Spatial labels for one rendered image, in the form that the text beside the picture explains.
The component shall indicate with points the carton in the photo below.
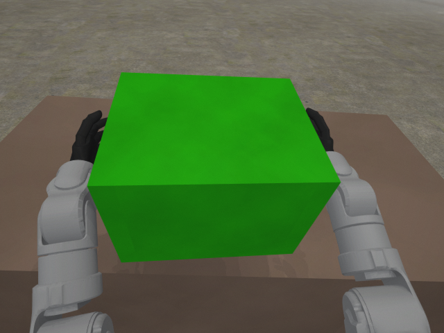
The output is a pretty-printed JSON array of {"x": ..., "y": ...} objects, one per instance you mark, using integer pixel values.
[{"x": 193, "y": 167}]

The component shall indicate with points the right robot hand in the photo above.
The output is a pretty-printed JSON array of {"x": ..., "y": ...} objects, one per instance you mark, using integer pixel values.
[{"x": 321, "y": 129}]

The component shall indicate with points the robot right upper arm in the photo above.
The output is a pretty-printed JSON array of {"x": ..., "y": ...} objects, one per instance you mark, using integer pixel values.
[{"x": 382, "y": 309}]

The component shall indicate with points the left robot hand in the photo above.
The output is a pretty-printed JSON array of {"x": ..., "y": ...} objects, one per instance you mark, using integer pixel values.
[{"x": 87, "y": 138}]

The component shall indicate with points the left robot forearm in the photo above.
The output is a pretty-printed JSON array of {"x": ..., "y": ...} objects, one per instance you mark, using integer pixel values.
[{"x": 68, "y": 276}]

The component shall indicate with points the pedestal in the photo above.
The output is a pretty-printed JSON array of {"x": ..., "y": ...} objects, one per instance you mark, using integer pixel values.
[{"x": 289, "y": 293}]

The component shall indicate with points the right robot forearm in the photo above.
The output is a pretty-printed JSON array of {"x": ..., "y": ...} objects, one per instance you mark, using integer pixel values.
[{"x": 364, "y": 246}]

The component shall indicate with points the robot left upper arm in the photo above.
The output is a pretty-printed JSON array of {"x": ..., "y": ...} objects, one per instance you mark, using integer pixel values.
[{"x": 94, "y": 322}]

